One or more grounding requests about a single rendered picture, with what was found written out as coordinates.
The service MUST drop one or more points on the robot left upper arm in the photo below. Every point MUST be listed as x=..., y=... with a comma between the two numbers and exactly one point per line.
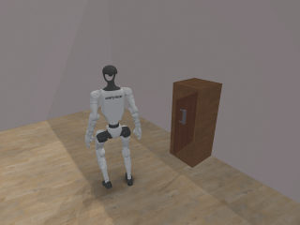
x=94, y=96

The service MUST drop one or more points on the right robot hand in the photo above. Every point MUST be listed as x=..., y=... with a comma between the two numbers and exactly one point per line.
x=138, y=132

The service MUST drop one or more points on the left robot hand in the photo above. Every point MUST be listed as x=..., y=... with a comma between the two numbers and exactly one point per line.
x=88, y=140

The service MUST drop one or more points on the cupboard door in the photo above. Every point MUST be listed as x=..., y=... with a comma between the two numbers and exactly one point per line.
x=184, y=133

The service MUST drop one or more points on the right robot forearm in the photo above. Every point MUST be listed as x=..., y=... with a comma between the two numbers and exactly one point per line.
x=136, y=119

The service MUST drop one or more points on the handle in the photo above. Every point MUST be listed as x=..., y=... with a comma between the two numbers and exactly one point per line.
x=184, y=116

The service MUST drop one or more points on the robot left foot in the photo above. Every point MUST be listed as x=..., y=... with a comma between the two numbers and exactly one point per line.
x=107, y=185

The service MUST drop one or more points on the right robot shin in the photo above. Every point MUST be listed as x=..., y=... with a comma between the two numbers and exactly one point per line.
x=127, y=161

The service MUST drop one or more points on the robot right upper arm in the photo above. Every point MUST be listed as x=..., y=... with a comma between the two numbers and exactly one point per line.
x=130, y=100

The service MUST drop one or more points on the left robot forearm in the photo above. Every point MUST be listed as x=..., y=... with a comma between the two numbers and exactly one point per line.
x=91, y=126

